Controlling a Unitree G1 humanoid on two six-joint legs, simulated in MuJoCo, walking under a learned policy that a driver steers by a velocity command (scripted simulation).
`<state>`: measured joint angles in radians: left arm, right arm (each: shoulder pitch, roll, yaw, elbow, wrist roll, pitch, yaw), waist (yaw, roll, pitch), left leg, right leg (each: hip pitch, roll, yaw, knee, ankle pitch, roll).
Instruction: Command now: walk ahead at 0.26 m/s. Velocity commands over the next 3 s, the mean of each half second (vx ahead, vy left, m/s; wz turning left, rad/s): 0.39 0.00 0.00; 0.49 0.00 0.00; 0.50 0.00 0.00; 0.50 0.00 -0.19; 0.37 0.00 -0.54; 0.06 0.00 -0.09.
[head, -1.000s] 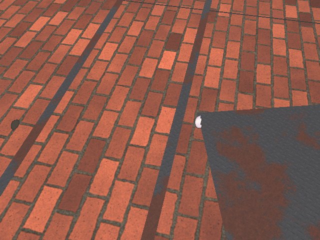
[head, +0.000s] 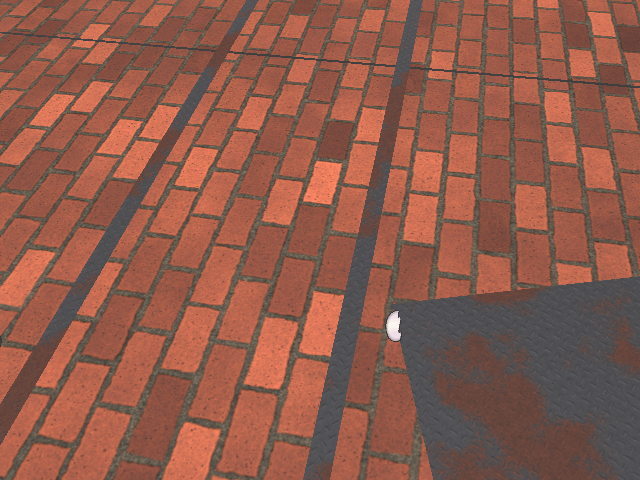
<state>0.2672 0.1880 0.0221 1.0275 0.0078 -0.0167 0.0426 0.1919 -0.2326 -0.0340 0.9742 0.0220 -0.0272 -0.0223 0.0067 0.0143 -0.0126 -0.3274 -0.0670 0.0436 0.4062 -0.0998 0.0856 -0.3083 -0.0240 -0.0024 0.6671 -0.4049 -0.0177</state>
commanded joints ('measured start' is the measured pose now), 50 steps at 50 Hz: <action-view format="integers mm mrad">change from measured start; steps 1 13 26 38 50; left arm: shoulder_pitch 260 261 229 -87 -283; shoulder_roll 54 122 51 86 142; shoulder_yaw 21 39 27 61 55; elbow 68 16 -54 -168 -263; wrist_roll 21 -7 -9 -16 -31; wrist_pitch -7 -87 -84 -78 -98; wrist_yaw -5 -20 -28 -30 -90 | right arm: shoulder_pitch -139 -193 289 124 241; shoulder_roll -135 -43 -315 -110 -173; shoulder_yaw -38 -29 -105 -21 -45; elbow -95 -97 0 14 55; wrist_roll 23 -2 -6 -25 -9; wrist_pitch -12 -54 -67 -80 -44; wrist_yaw -10 24 33 27 7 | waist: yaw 121 54 -156 -4 1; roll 88 -134 210 34 78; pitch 29 92 -246 70 40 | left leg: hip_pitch -256 -457 720 199 451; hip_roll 195 130 401 278 322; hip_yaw -230 -33 -482 -152 -89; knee -256 412 -2 -274 -71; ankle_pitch -561 48 -193 239 597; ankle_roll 41 -63 184 132 71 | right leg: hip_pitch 277 270 -306 -460 -205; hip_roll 39 -201 2 -134 12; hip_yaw -76 178 -75 37 -56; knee -166 -592 409 265 -148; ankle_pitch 42 125 217 384 338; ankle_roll -78 -139 9 -11 -92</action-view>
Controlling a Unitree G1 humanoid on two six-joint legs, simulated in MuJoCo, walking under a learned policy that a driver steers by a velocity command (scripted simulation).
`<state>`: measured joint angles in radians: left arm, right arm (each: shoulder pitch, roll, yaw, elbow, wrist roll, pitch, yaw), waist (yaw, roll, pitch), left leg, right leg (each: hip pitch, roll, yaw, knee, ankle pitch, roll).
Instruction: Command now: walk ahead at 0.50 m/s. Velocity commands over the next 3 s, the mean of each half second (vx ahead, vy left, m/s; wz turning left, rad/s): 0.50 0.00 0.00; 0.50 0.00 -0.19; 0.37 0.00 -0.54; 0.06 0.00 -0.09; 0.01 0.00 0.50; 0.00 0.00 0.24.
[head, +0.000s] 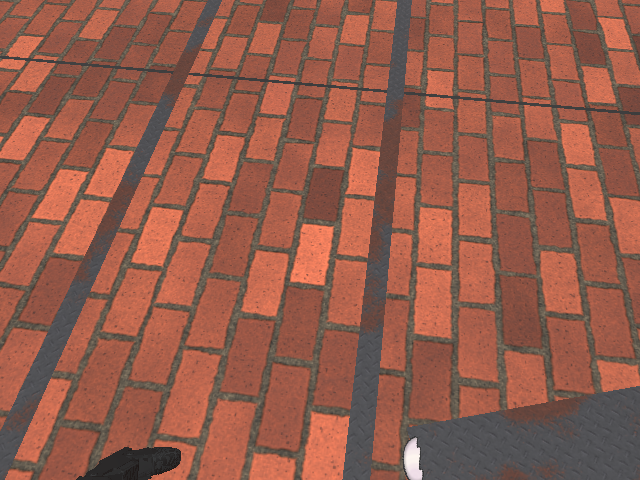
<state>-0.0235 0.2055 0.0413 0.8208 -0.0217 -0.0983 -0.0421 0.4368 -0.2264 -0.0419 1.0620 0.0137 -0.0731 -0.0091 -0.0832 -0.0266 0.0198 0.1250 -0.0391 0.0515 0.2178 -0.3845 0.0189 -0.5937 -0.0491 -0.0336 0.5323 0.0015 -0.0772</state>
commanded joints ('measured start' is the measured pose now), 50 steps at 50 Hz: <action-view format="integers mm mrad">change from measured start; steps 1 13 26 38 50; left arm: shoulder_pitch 160 262 428 339 28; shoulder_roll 166 152 198 106 61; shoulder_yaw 59 38 56 42 28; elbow -12 76 162 104 -23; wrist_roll -1 30 1 -15 2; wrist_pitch -16 -24 15 19 33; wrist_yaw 0 21 55 55 13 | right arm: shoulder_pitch -27 -176 -510 -221 -91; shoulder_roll -171 -81 -90 -89 -150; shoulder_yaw -33 -32 -22 -34 -44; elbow -40 -134 -251 -134 -86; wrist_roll -4 -3 8 -29 -22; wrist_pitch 8 0 -28 -51 -34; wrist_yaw -4 -8 44 35 -14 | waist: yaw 171 59 133 89 10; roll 122 -27 -42 111 60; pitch -80 2 68 -55 75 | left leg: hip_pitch -38 -769 -775 -271 -120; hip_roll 252 205 128 288 285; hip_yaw -63 -111 -62 -239 81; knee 292 823 310 -56 -97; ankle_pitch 1008 233 355 305 513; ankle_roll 117 10 36 185 123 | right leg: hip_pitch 285 375 640 -12 -155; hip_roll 72 -167 -223 -99 -51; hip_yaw -49 185 111 138 54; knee -30 -428 -334 630 157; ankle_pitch -57 -23 15 -262 108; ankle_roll -61 -175 -106 13 26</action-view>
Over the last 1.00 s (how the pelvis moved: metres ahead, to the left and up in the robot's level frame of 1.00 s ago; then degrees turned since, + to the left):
0.42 0.06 -0.01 2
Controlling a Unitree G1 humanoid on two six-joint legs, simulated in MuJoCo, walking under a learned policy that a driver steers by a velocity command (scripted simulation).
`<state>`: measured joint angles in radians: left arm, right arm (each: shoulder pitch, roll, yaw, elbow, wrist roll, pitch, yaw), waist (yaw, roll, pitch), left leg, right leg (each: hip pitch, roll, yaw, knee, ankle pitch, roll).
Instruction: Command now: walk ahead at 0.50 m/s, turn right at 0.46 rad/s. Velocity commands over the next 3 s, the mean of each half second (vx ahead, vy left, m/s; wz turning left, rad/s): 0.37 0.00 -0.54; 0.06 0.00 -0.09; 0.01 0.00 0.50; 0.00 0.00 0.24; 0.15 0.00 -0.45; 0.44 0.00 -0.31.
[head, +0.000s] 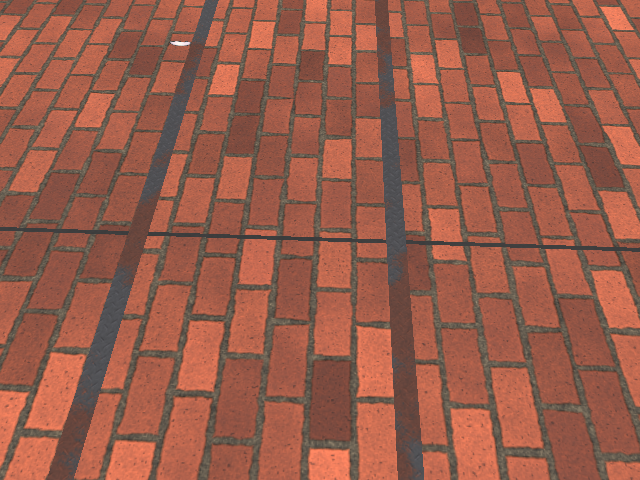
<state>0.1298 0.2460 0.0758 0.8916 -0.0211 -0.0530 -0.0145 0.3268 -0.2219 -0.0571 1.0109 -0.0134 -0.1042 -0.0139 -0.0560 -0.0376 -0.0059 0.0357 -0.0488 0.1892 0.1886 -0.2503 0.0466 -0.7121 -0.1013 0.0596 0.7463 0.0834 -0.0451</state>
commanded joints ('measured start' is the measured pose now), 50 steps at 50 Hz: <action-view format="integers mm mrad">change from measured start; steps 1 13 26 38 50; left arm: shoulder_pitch -149 136 94 130 118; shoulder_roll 18 158 183 120 227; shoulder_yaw -9 47 48 13 50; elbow -110 -146 -198 -190 -183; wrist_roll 1 18 1 30 68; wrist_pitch -12 -21 51 97 61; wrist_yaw -21 -15 47 55 56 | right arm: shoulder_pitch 35 -146 -309 -283 -240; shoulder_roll -159 -163 -136 -144 -168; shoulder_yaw -30 -18 -18 -3 -35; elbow -31 -202 -303 -309 -374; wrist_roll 8 51 11 2 32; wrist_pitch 5 -61 37 67 95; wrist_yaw -10 13 -1 22 -7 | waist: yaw -24 114 85 99 88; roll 68 43 -72 146 -218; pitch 109 -139 -116 -75 -44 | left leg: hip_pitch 16 -789 -507 -314 -649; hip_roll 308 112 24 237 -34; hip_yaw -46 -284 -250 -513 -257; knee -49 1175 444 135 573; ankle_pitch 407 -187 188 267 -277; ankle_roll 95 -35 -122 146 -43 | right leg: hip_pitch -58 856 485 281 583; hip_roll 4 -161 9 101 -254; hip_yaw -53 390 219 39 353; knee -77 -405 -325 225 -475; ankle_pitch -2 201 215 -610 -171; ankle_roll -11 -313 -146 122 -202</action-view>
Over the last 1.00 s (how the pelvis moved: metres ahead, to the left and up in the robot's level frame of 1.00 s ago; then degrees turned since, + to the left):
0.55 0.05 0.02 -8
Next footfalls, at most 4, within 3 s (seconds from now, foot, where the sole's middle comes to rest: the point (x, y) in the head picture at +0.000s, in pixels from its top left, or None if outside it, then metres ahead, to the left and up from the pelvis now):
0.18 right None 0.27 -0.13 -0.78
0.62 left None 0.49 0.00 -0.78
0.96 right None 0.33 -0.19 -0.78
1.34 left None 0.42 0.07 -0.78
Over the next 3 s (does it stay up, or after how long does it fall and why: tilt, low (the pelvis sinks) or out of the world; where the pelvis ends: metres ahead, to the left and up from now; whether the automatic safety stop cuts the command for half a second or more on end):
stays up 0.66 -0.17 -0.02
